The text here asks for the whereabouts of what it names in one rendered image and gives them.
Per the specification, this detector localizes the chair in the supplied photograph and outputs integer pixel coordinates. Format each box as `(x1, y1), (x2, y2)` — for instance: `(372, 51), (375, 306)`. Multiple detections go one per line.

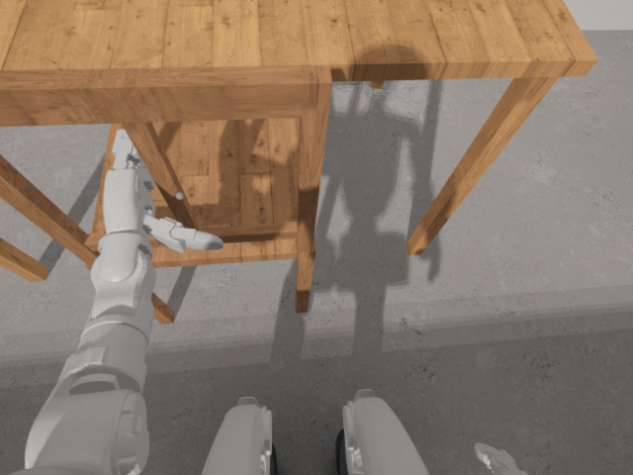
(0, 66), (332, 324)

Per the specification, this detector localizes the robot left upper arm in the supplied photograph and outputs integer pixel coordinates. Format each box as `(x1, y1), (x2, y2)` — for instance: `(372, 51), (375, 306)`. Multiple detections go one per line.
(9, 389), (149, 475)

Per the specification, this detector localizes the right robot hand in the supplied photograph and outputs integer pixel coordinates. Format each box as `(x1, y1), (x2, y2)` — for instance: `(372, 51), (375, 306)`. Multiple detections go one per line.
(474, 442), (528, 475)

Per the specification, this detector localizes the left robot hand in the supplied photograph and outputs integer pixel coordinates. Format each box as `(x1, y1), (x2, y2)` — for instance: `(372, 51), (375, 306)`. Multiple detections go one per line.
(103, 129), (224, 253)

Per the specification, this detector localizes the left robot thigh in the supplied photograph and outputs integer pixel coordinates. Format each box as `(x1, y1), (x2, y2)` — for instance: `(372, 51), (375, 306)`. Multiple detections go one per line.
(201, 405), (272, 475)

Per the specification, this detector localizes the robot left forearm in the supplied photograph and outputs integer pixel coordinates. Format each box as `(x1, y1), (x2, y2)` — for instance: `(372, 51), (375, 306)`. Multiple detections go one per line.
(25, 232), (156, 469)

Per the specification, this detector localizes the table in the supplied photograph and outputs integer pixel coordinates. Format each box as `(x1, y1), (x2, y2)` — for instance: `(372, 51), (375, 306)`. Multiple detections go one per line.
(0, 0), (598, 282)

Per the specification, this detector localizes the robot thigh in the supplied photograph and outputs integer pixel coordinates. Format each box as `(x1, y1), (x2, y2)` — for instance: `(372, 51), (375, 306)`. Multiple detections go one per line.
(342, 397), (429, 475)
(201, 405), (272, 475)

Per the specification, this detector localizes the right robot thigh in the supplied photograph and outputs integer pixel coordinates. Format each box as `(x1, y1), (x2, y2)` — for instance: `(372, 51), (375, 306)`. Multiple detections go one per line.
(342, 397), (429, 475)

